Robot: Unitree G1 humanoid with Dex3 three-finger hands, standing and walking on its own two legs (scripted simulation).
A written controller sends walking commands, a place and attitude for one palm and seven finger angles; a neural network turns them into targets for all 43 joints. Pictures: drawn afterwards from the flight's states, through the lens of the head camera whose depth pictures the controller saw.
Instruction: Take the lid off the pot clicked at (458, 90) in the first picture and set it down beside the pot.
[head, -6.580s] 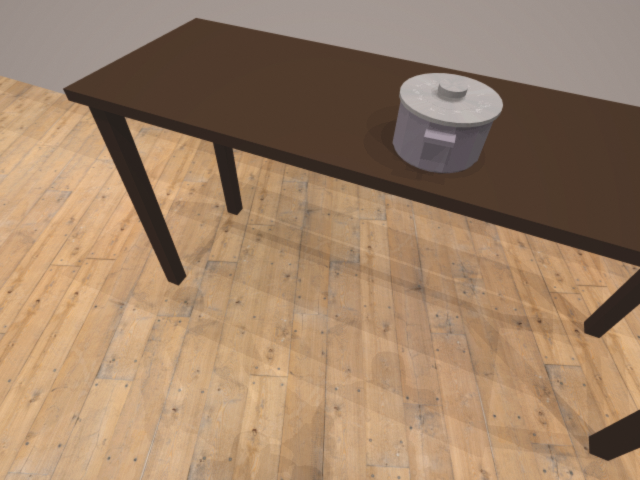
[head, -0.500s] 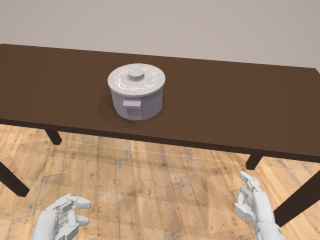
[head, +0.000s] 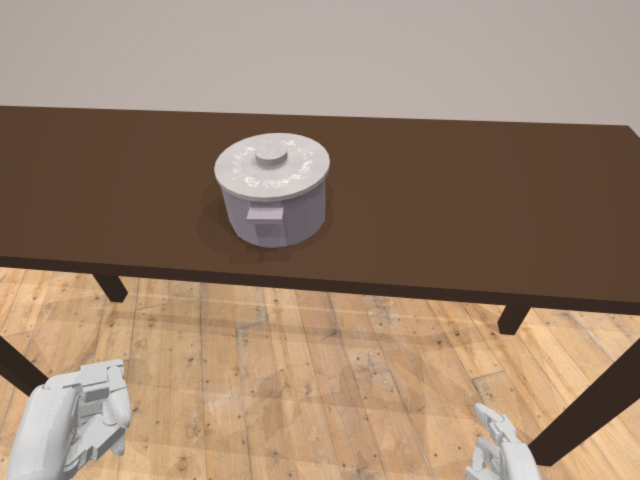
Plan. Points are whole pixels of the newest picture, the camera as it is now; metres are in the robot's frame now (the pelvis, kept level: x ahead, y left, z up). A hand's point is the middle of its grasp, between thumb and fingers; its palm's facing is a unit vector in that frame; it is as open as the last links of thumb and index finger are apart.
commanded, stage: raise the hand higher, near the body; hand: left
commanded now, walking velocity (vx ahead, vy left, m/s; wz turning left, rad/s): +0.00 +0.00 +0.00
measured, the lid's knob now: (271, 153) +0.55 +0.15 +0.15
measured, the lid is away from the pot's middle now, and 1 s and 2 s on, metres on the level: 0.00 0.00 0.00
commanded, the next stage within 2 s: reach forward and open the fingers in 0.54 s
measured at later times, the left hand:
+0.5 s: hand (100, 364) +0.17 +0.23 +0.15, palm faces +0.38 -0.83 -0.41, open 3.1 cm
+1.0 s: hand (80, 330) +0.20 +0.26 +0.16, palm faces +0.06 -0.04 -1.00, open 3.1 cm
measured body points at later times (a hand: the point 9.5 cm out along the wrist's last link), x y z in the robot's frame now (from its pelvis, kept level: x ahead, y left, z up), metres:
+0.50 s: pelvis +0.01 +0.00 +0.00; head -0.01 -0.02 +0.45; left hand +0.14 +0.27 +0.18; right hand +0.21 -0.20 -0.07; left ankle +0.01 +0.11 -0.74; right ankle -0.01 -0.12 -0.74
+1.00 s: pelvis +0.00 +0.00 +0.00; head +0.00 -0.06 +0.44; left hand +0.19 +0.26 +0.21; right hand +0.23 -0.22 -0.09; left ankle +0.01 +0.11 -0.74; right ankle -0.01 -0.12 -0.74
